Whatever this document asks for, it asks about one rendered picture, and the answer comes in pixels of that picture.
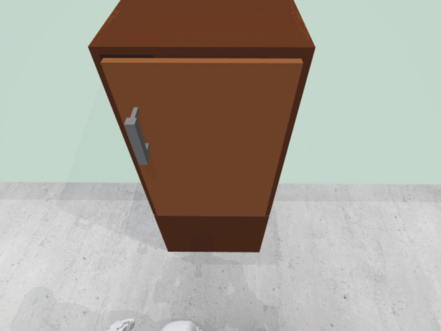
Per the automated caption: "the handle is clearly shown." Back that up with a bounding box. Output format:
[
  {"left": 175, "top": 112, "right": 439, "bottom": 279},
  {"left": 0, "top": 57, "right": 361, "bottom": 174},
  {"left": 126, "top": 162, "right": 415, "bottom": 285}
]
[{"left": 124, "top": 107, "right": 150, "bottom": 165}]

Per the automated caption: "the cupboard door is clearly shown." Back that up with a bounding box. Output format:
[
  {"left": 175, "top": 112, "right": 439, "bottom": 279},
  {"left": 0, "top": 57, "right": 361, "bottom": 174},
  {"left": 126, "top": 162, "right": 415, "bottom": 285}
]
[{"left": 101, "top": 58, "right": 303, "bottom": 217}]

